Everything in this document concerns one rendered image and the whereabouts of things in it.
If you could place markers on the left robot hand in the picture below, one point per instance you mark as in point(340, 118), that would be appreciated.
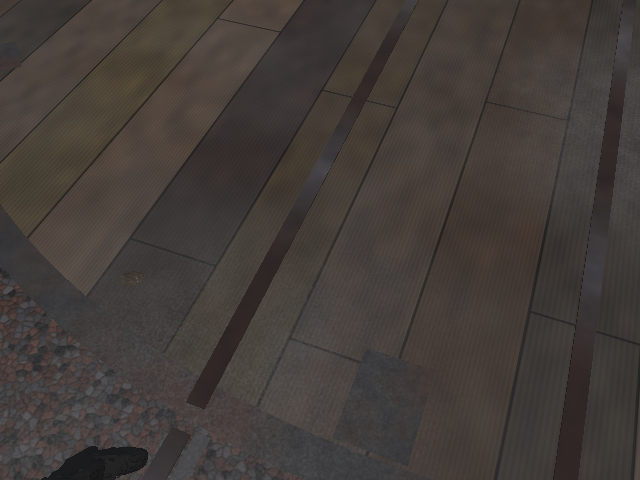
point(105, 464)

